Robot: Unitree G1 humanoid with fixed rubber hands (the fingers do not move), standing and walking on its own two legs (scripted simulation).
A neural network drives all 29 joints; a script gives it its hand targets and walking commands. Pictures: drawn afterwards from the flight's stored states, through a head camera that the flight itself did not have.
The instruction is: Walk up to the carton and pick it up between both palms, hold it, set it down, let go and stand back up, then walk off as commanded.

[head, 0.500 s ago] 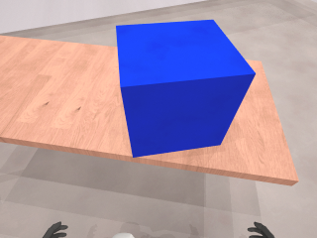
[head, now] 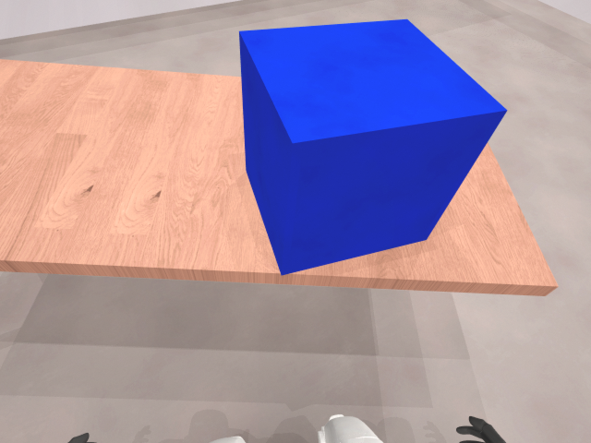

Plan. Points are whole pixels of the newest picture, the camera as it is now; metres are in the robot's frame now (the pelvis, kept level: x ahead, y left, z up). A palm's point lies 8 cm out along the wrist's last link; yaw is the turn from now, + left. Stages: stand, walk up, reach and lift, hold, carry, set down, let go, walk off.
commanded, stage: walk up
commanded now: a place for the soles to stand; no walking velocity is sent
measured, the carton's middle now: (343, 148) +0.53 -0.09 +0.10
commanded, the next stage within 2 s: none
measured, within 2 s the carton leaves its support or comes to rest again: neither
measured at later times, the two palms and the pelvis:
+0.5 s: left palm out of the picture +0.11 +0.32 -0.09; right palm out of the picture +0.06 -0.28 -0.11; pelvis +0.01 +0.02 +0.00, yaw -4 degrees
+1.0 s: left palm out of the picture +0.13 +0.31 -0.09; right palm out of the picture +0.07 -0.29 -0.11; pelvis +0.01 +0.02 -0.01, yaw -5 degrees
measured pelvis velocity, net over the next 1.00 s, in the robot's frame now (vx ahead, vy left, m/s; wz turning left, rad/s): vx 0.01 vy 0.02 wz -0.09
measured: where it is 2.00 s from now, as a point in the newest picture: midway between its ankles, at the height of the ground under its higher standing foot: outside the picture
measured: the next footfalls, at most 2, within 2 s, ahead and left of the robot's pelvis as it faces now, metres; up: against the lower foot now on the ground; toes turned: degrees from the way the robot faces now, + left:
right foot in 0.12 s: +0.08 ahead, -0.14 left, +0.00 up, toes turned +0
right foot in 1.70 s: +0.12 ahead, -0.18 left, +0.00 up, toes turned -3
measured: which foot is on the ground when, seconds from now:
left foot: down 0.00-1.00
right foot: up 0.00-0.10, down 0.12-1.00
